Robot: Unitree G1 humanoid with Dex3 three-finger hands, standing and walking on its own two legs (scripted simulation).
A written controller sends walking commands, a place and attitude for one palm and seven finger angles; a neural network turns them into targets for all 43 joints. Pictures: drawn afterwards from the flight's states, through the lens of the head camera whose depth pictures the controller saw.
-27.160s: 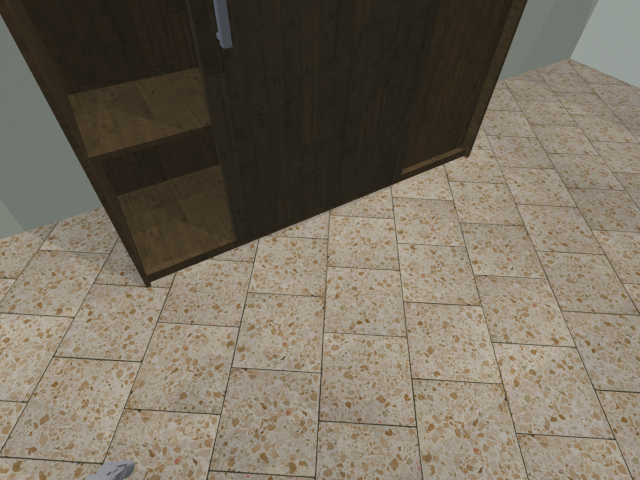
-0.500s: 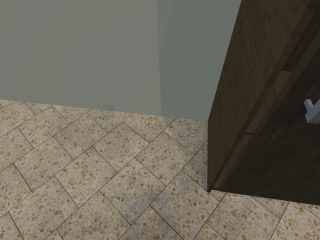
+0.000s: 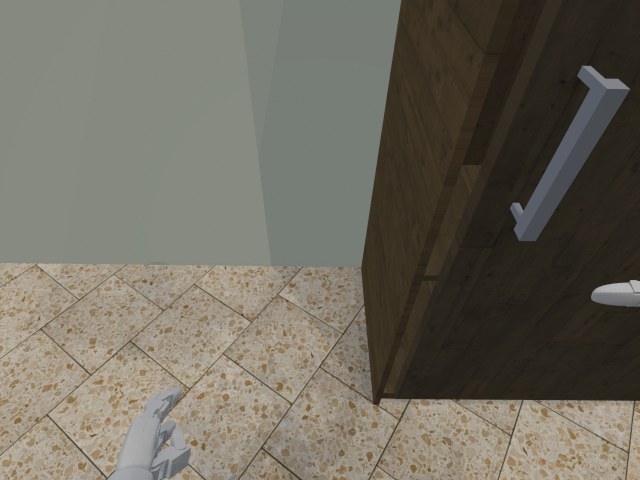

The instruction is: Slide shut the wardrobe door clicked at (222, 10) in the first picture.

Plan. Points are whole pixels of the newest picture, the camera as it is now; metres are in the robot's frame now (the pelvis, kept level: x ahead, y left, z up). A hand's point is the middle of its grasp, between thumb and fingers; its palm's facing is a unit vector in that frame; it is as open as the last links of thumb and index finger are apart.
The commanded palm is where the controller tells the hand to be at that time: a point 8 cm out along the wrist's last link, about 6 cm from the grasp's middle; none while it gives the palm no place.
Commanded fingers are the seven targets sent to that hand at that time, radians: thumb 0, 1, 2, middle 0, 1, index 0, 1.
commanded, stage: slip the hand off the handle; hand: right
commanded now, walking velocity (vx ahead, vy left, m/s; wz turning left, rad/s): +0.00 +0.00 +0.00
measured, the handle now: (553, 162) +0.46 -0.30 +0.18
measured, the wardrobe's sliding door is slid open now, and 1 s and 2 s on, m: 0.04 0.04 0.04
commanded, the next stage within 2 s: draw the hand back to the body in 0.10 s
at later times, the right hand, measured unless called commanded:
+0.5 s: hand (632, 278) +0.27 -0.30 +0.18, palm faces +0.13 +0.99 -0.05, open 14.7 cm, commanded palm +0.22 -0.35 +0.18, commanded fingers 0.00 0.55 -0.20 0.25 1.15 0.25 1.15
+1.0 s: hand out of the picture +0.22 -0.30 +0.17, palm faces +0.55 +0.80 -0.25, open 13.0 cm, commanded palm +0.17 -0.32 +0.18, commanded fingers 0.00 -0.17 -0.55 0.22 0.73 0.22 0.73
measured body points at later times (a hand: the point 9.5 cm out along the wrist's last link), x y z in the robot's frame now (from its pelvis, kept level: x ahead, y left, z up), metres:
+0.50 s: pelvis -0.01 +0.03 +0.00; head -0.04 +0.04 +0.45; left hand +0.14 +0.30 -0.08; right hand +0.26 -0.35 +0.19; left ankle -0.02 +0.11 -0.73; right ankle +0.04 -0.07 -0.73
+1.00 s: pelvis -0.02 +0.01 +0.01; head -0.04 +0.01 +0.46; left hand +0.16 +0.22 -0.07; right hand +0.18 -0.34 +0.18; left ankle -0.02 +0.11 -0.73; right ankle +0.04 -0.07 -0.73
